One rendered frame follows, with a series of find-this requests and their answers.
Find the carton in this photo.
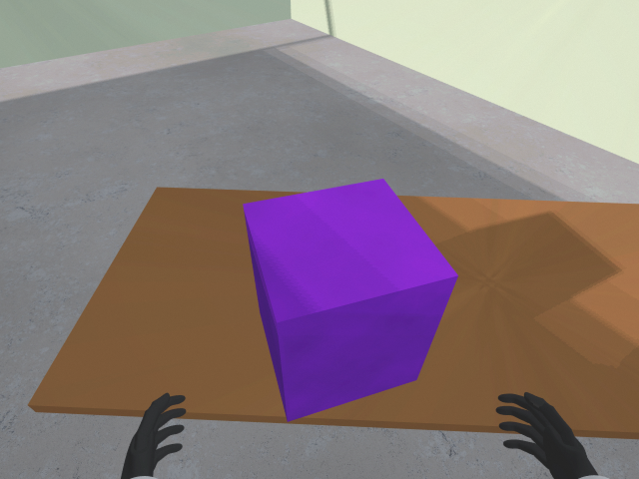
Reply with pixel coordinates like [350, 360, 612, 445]
[243, 179, 458, 422]

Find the left robot hand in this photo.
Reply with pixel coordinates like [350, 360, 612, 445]
[121, 393, 186, 479]

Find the table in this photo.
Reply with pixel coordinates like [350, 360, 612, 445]
[28, 187, 639, 439]

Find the right robot hand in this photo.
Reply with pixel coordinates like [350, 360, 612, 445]
[496, 392, 599, 479]

